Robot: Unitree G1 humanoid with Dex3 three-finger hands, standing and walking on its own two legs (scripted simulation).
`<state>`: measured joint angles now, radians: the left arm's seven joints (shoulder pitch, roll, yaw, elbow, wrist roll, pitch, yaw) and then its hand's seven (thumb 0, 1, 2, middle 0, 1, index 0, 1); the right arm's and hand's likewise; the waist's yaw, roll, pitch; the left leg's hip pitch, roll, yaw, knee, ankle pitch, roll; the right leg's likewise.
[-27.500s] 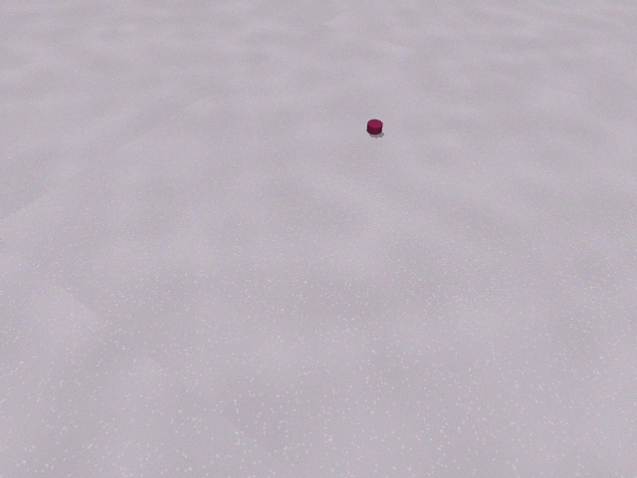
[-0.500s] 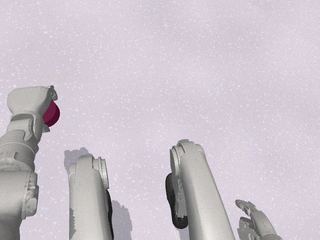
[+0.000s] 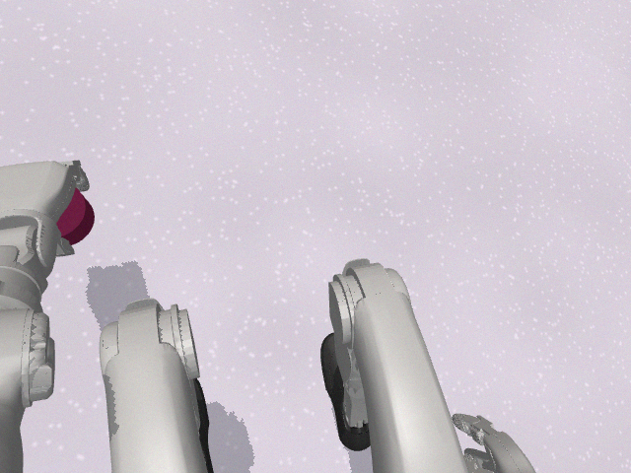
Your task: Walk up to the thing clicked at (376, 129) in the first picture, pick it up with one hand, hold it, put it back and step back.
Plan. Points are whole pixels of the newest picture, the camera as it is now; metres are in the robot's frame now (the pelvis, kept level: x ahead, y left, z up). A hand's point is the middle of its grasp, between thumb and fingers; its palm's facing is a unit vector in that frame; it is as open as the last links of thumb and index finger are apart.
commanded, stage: crouch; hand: left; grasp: from above
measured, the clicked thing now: (56, 214) +0.47 +0.27 -0.19
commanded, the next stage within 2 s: lower in 0.06 s
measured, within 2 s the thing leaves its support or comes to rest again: neither
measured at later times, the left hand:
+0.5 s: hand (68, 226) +0.46 +0.27 -0.22, palm faces -0.47 -0.07 -0.88, open 10.1 cm
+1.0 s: hand (81, 231) +0.46 +0.27 -0.27, palm faces -0.47 -0.10 -0.88, open 10.1 cm
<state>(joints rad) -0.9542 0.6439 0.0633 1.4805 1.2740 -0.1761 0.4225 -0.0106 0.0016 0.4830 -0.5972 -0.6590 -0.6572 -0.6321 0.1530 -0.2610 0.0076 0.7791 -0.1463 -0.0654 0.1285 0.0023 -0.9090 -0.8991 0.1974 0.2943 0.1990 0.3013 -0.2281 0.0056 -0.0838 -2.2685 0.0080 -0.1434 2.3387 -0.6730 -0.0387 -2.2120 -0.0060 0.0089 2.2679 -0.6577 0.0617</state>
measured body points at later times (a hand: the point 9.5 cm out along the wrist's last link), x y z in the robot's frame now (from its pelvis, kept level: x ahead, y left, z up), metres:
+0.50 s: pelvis +0.01 +0.00 -0.03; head +0.25 +0.07 +0.34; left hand +0.48 +0.27 -0.17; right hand +0.04 -0.28 -0.13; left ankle +0.08 +0.14 -0.31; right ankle +0.10 -0.14 -0.31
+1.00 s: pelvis +0.01 +0.00 -0.05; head +0.27 +0.07 +0.31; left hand +0.48 +0.27 -0.22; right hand +0.03 -0.27 -0.14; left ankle +0.08 +0.14 -0.31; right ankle +0.10 -0.14 -0.31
